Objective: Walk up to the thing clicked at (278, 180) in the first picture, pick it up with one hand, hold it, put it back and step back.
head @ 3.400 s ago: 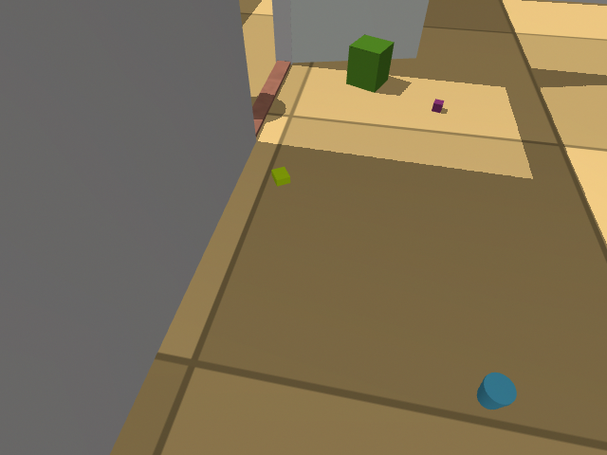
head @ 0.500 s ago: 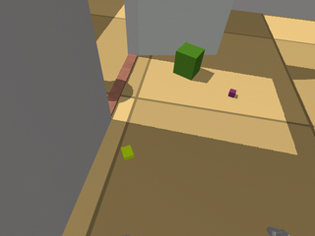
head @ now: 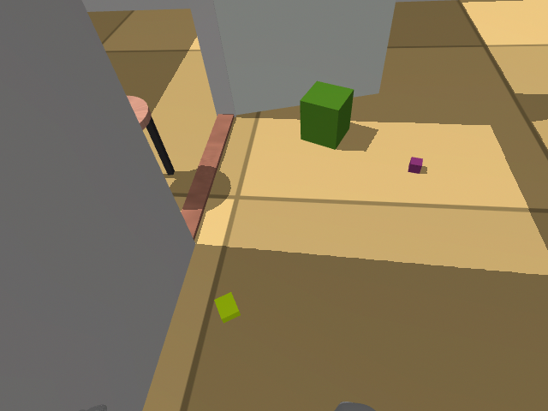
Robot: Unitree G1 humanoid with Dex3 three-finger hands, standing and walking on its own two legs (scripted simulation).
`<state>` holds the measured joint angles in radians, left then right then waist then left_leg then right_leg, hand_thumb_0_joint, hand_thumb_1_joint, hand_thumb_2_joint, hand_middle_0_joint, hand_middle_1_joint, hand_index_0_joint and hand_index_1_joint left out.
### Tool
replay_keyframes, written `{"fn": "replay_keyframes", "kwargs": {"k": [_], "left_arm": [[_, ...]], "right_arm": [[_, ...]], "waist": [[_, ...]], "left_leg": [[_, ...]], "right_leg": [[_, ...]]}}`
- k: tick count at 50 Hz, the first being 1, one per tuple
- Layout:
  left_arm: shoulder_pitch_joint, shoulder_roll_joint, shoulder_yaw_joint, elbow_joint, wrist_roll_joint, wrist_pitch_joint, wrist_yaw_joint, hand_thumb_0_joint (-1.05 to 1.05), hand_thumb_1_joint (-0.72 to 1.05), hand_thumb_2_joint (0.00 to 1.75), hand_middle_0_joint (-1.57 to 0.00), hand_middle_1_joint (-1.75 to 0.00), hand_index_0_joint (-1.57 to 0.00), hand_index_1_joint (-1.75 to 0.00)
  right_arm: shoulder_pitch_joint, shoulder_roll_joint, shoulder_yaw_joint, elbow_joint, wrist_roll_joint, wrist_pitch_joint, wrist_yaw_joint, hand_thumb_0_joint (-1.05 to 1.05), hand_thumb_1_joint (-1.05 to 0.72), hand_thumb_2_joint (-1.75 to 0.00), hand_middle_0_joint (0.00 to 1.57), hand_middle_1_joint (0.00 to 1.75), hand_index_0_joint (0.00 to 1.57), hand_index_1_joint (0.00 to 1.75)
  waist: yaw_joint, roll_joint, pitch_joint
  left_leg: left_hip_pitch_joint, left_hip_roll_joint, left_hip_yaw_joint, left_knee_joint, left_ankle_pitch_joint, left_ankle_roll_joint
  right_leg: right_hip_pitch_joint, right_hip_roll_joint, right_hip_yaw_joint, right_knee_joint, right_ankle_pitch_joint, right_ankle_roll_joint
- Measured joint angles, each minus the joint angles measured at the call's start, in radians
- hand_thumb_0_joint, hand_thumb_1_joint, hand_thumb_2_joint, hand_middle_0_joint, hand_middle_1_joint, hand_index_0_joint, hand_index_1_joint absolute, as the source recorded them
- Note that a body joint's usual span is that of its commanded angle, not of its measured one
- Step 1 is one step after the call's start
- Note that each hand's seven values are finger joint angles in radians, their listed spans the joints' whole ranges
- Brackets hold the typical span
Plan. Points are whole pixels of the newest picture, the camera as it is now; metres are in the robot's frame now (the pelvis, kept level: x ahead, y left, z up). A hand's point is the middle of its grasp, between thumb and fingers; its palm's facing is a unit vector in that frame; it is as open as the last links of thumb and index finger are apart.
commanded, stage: walk up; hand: left
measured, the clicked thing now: (227, 307) +0.58 +0.25 -0.74
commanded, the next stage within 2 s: stand in 1.84 s
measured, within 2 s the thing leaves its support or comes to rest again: neither
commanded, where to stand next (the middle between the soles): +0.21 +0.03 m, yaw +0 degrees
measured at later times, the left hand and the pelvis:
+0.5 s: hand out of the picture +0.15 +0.29 -0.16, palm faces -0.03 -0.95 -0.31, open 7.4 cm; pelvis +0.10 +0.04 +0.01, yaw +1 degrees
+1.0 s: hand (122, 381) +0.21 +0.28 -0.13, palm faces -0.02 -0.93 -0.37, open 7.4 cm; pelvis +0.12 +0.02 +0.01, yaw +0 degrees
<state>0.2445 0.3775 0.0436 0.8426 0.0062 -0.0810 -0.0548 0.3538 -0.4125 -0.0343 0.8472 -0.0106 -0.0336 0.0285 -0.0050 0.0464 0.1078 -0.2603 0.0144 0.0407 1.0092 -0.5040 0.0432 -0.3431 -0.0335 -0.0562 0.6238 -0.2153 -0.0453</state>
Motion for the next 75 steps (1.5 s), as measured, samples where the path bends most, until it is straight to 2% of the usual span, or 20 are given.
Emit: {"fn": "replay_keyframes", "kwargs": {"k": [2, 5, 8, 12, 15, 18, 20, 23, 25, 31, 34, 35, 37, 39, 40, 42, 43, 50, 58, 75], "left_arm": [[0.014, -0.007, -0.005, -0.005, -0.006, 0.000, 0.007, 0.00, 0.90, 0.90, -0.20, -0.30, -0.20, -0.30], [0.044, -0.010, -0.011, -0.003, -0.007, -0.001, 0.011, 0.00, 0.90, 0.90, -0.20, -0.30, -0.20, -0.30], [0.073, -0.006, -0.011, 0.000, -0.001, 0.004, 0.008, 0.00, 0.90, 0.90, -0.20, -0.31, -0.20, -0.30], [0.094, 0.011, -0.003, -0.002, 0.010, 0.017, 0.007, 0.00, 0.90, 0.90, -0.20, -0.31, -0.20, -0.30], [0.095, 0.025, -0.003, -0.003, 0.011, 0.027, 0.014, 0.00, 0.90, 0.90, -0.20, -0.31, -0.20, -0.30], [0.092, 0.038, -0.010, 0.008, 0.004, 0.044, 0.021, 0.00, 0.90, 0.90, -0.20, -0.31, -0.20, -0.30], [0.070, 0.044, -0.012, 0.028, -0.005, 0.062, 0.031, 0.00, 0.90, 0.90, -0.20, -0.30, -0.20, -0.30], [0.050, 0.030, -0.025, 0.047, -0.007, 0.074, 0.039, 0.00, 0.90, 0.90, -0.20, -0.30, -0.20, -0.30], [0.036, 0.028, -0.030, 0.059, -0.007, 0.076, 0.038, 0.00, 0.91, 0.90, -0.20, -0.30, -0.20, -0.30], [0.000, 0.022, -0.027, 0.084, -0.009, 0.069, 0.039, 0.00, 0.90, 0.90, -0.20, -0.30, -0.20, -0.30], [-0.002, 0.022, -0.022, 0.107, -0.004, 0.058, 0.045, 0.00, 0.90, 0.90, -0.20, -0.30, -0.20, -0.30], [-0.009, 0.015, -0.019, 0.121, 0.000, 0.055, 0.050, 0.00, 0.90, 0.90, -0.20, -0.30, -0.20, -0.30], [-0.013, 0.001, -0.021, 0.139, 0.009, 0.048, 0.055, 0.00, 0.91, 0.90, -0.20, -0.30, -0.20, -0.30], [-0.013, -0.001, -0.030, 0.149, 0.010, 0.047, 0.051, 0.00, 0.90, 0.90, -0.20, -0.30, -0.20, -0.30], [-0.017, -0.002, -0.034, 0.155, 0.010, 0.050, 0.050, 0.00, 0.90, 0.90, -0.20, -0.30, -0.20, -0.30], [-0.031, -0.007, -0.039, 0.167, 0.006, 0.054, 0.049, 0.00, 0.90, 0.90, -0.20, -0.30, -0.20, -0.30], [-0.041, -0.008, -0.041, 0.173, 0.004, 0.055, 0.048, 0.00, 0.90, 0.90, -0.20, -0.30, -0.20, -0.30], [-0.104, -0.011, -0.047, 0.205, -0.004, 0.056, 0.043, 0.00, 0.90, 0.90, -0.20, -0.30, -0.20, -0.30], [-0.152, -0.020, -0.053, 0.249, -0.007, 0.057, 0.038, 0.00, 0.90, 0.90, -0.20, -0.30, -0.20, -0.30], [-0.158, -0.024, -0.051, 0.324, -0.002, 0.066, 0.041, 0.00, 0.90, 0.90, -0.20, -0.30, -0.20, -0.30]], "right_arm": [[-0.012, -0.002, 0.004, 0.006, 0.004, 0.002, 0.005, 0.01, -0.90, -0.90, 0.20, 0.30, 0.20, 0.30], [-0.028, -0.012, -0.002, 0.001, 0.003, -0.001, 0.014, 0.01, -0.90, -0.90, 0.20, 0.30, 0.20, 0.30], [-0.036, -0.021, -0.015, 0.002, -0.002, 0.000, 0.023, 0.01, -0.90, -0.90, 0.20, 0.30, 0.20, 0.30], [-0.032, -0.020, -0.024, 0.023, -0.014, 0.004, 0.026, 0.01, -0.90, -0.90, 0.20, 0.30, 0.20, 0.30], [-0.035, -0.015, -0.024, 0.043, -0.019, 0.003, 0.017, 0.01, -0.90, -0.90, 0.20, 0.30, 0.20, 0.30], [-0.043, -0.004, -0.021, 0.057, -0.019, -0.009, 0.001, 0.01, -0.90, -0.90, 0.20, 0.30, 0.20, 0.30], [-0.062, 0.024, -0.014, 0.060, -0.023, -0.018, -0.010, 0.01, -0.90, -0.90, 0.20, 0.30, 0.20, 0.30], [-0.086, 0.041, 0.004, 0.041, -0.015, -0.027, -0.008, 0.01, -0.90, -0.90, 0.20, 0.30, 0.20, 0.30], [-0.097, 0.052, 0.013, 0.028, -0.014, -0.030, -0.013, 0.01, -0.90, -0.90, 0.20, 0.30, 0.20, 0.30], [-0.127, 0.045, 0.024, 0.020, -0.009, -0.019, -0.021, 0.01, -0.90, -0.90, 0.20, 0.30, 0.21, 0.31], [-0.149, 0.031, 0.024, 0.026, -0.004, 0.000, -0.020, 0.01, -0.90, -0.90, 0.20, 0.30, 0.21, 0.31], [-0.160, 0.024, 0.022, 0.033, 0.000, 0.008, -0.021, 0.01, -0.90, -0.90, 0.20, 0.30, 0.21, 0.31], [-0.175, 0.019, 0.020, 0.053, 0.010, 0.025, -0.025, 0.01, -0.90, -0.90, 0.20, 0.30, 0.21, 0.30], [-0.183, 0.025, 0.022, 0.073, 0.012, 0.032, -0.025, 0.01, -0.90, -0.90, 0.20, 0.30, 0.20, 0.30], [-0.187, 0.027, 0.023, 0.085, 0.012, 0.031, -0.023, 0.01, -0.90, -0.90, 0.20, 0.30, 0.20, 0.30], [-0.192, 0.026, 0.026, 0.108, 0.015, 0.024, -0.018, 0.01, -0.90, -0.90, 0.20, 0.30, 0.20, 0.30], [-0.195, 0.028, 0.026, 0.122, 0.014, 0.022, -0.017, 0.01, -0.90, -0.90, 0.20, 0.30, 0.20, 0.30], [-0.202, 0.053, 0.045, 0.205, 0.006, 0.021, -0.006, 0.01, -0.90, -0.90, 0.20, 0.30, 0.20, 0.30], [-0.215, 0.052, 0.047, 0.269, 0.001, 0.015, -0.008, 0.01, -0.90, -0.90, 0.20, 0.30, 0.20, 0.30], [-0.263, 0.053, 0.035, 0.303, 0.002, 0.017, -0.016, 0.01, -0.90, -0.90, 0.20, 0.30, 0.20, 0.30]], "waist": [[0.011, 0.001, -0.007], [0.019, 0.012, -0.018], [0.021, 0.022, -0.026], [0.026, 0.008, -0.037], [0.036, -0.010, -0.035], [0.034, -0.038, -0.039], [0.032, -0.092, -0.028], [0.021, -0.092, -0.016], [0.012, -0.095, -0.010], [0.005, -0.084, -0.004], [0.006, -0.063, -0.011], [0.007, -0.041, -0.007], [0.006, -0.001, -0.012], [0.015, -0.002, -0.027], [0.018, -0.004, -0.031], [0.013, 0.003, -0.033], [0.013, 0.003, -0.033], [0.011, -0.027, -0.052], [0.000, -0.053, -0.062], [0.003, -0.044, -0.067]], "left_leg": [[-0.075, -0.003, -0.017, 0.070, 0.039, 0.000], [-0.160, 0.026, -0.045, 0.043, 0.131, -0.009], [-0.209, 0.056, -0.068, -0.040, 0.206, -0.029], [-0.210, 0.078, -0.047, -0.210, 0.241, -0.053], [-0.169, 0.070, -0.030, -0.314, 0.279, -0.054], [-0.090, 0.041, -0.014, -0.423, 0.305, -0.041], [-0.081, 0.009, 0.007, -0.414, 0.286, -0.035], [-0.071, 0.024, 0.008, -0.406, 0.272, -0.020], [-0.053, 0.027, 0.009, -0.429, 0.279, -0.020], [-0.039, 0.023, 0.016, -0.432, 0.268, -0.024], [-0.059, 0.030, 0.021, -0.369, 0.229, -0.033], [-0.065, 0.042, 0.015, -0.341, 0.213, -0.039], [-0.068, 0.056, -0.007, -0.317, 0.191, -0.041], [-0.061, 0.031, -0.013, -0.317, 0.122, -0.032], [-0.051, 0.022, -0.009, -0.336, 0.133, -0.029], [-0.029, 0.019, -0.005, -0.388, 0.239, -0.036], [-0.022, 0.016, -0.004, -0.400, 0.250, -0.042], [0.025, 0.011, 0.002, -0.489, 0.272, -0.047], [0.062, 0.014, 0.000, -0.568, 0.306, -0.047], [0.105, 0.009, -0.003, -0.637, 0.324, -0.044]], "right_leg": [[0.040, -0.002, 0.002, -0.047, 0.008, -0.003], [0.091, 0.009, 0.001, -0.114, 0.023, -0.001], [0.129, 0.024, -0.005, -0.157, 0.023, -0.003], [0.154, 0.029, -0.021, -0.164, -0.005, 0.000], [0.148, 0.029, -0.029, -0.117, -0.050, 0.015], [0.119, 0.014, -0.029, -0.019, -0.122, 0.036], [0.089, -0.012, 0.005, 0.066, -0.181, 0.027], [0.026, 0.021, 0.025, 0.226, -0.294, 0.018], [-0.004, 0.026, 0.042, 0.269, -0.307, 0.016], [-0.010, -0.010, 0.058, 0.158, -0.207, 0.031], [0.046, -0.008, 0.043, 0.011, -0.101, 0.037], [0.059, 0.004, 0.037, -0.006, -0.066, 0.049], [0.070, 0.021, 0.022, -0.006, -0.069, 0.058], [0.063, 0.010, 0.033, 0.005, -0.079, 0.056], [0.063, 0.003, 0.039, 0.007, -0.082, 0.057], [0.071, -0.004, 0.038, 0.000, -0.081, 0.064], [0.076, -0.007, 0.039, -0.005, -0.080, 0.066], [0.119, -0.010, 0.041, -0.091, -0.040, 0.069], [0.165, -0.004, 0.037, -0.191, 0.005, 0.071], [0.221, -0.007, 0.030, -0.283, 0.033, 0.079]]}}
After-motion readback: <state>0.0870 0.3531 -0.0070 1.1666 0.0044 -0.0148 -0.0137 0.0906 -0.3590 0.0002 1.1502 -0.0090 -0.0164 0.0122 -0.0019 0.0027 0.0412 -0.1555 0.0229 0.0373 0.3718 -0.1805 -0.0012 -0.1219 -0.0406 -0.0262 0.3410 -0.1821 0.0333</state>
